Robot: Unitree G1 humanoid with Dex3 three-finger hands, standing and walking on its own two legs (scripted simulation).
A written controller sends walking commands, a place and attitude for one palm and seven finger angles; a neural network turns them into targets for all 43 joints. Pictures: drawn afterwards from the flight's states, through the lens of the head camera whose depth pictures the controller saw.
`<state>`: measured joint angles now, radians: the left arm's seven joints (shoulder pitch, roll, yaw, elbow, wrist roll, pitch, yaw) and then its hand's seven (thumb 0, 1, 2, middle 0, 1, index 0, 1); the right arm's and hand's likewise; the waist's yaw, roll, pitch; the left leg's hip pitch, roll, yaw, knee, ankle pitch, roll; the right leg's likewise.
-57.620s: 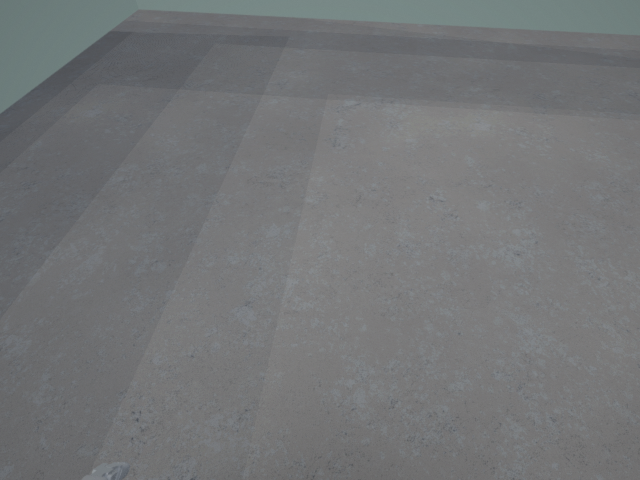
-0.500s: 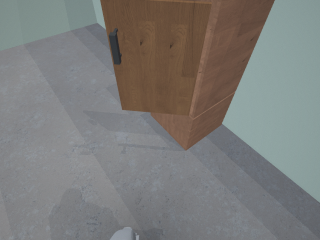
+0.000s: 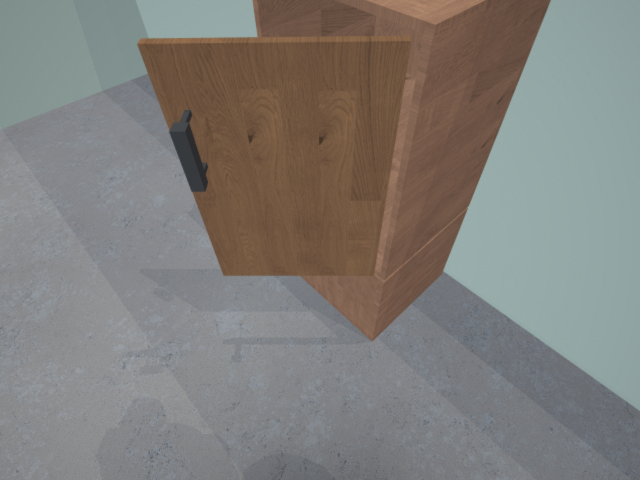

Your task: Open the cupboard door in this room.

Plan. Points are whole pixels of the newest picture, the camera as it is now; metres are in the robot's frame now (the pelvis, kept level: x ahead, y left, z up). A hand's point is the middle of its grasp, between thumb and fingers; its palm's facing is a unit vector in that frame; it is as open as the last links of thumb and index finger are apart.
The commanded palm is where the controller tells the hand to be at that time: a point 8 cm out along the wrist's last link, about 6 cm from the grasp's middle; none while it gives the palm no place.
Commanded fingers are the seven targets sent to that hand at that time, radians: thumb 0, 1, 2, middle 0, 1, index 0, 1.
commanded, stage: come to a stop and stand still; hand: left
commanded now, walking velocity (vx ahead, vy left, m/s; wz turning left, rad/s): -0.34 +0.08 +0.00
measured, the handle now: (193, 151) +0.61 +0.25 +0.06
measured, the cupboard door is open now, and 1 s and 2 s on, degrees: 46 46 46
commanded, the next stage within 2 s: look again from close up in 1.80 s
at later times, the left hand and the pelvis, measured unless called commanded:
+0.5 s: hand out of the picture +0.05 +0.21 -0.17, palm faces +0.07 -0.97 -0.22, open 7.3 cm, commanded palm none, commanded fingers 0.00 0.90 0.90 -0.20 -0.30 -0.20 -0.30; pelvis +0.00 +0.01 +0.01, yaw +1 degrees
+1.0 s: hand out of the picture -0.02 +0.12 -0.17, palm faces +0.06 -0.99 -0.15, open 7.3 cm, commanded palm none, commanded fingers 0.00 0.90 0.90 -0.20 -0.30 -0.20 -0.30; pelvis +0.00 -0.03 +0.01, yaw +2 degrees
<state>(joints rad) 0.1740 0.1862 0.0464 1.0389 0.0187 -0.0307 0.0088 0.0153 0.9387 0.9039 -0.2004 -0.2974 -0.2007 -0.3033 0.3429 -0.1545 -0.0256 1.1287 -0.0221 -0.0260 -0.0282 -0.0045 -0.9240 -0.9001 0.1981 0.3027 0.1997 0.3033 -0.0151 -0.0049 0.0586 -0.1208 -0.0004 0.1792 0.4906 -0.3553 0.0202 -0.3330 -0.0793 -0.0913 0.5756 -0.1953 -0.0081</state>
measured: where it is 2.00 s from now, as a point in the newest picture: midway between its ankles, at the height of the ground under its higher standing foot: outside the picture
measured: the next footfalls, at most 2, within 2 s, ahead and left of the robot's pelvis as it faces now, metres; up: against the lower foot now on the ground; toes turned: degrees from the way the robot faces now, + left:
left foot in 0.24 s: +0.06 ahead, +0.12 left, +0.00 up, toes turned +7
right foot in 0.54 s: -0.01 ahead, -0.11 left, +0.00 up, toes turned -2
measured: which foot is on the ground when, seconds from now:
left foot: down 0.00-0.02, up 0.04-0.22, down 0.24-1.00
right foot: down 0.00-0.26, up 0.28-0.52, down 0.54-1.00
